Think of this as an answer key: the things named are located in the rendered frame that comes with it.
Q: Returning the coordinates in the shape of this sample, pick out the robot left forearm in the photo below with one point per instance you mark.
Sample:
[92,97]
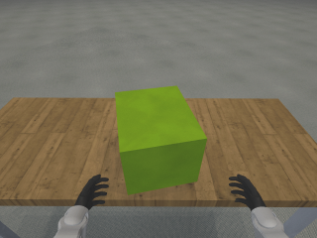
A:
[74,223]

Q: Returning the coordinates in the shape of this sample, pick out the table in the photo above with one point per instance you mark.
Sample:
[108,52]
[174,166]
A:
[50,147]

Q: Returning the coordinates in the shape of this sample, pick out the robot right forearm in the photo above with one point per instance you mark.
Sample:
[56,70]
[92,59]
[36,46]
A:
[266,224]

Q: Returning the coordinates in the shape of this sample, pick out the robot left hand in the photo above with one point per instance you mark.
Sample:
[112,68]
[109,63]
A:
[87,195]

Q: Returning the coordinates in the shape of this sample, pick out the carton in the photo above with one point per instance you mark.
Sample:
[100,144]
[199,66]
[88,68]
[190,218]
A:
[161,144]

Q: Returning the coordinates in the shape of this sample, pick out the robot right hand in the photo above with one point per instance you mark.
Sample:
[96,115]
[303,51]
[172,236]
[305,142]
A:
[252,197]

